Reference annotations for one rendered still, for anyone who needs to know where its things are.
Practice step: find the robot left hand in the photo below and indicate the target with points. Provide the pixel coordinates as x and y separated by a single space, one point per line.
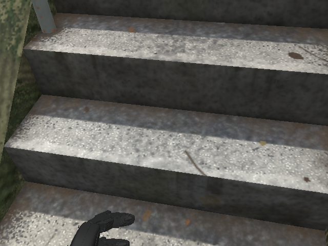
89 232

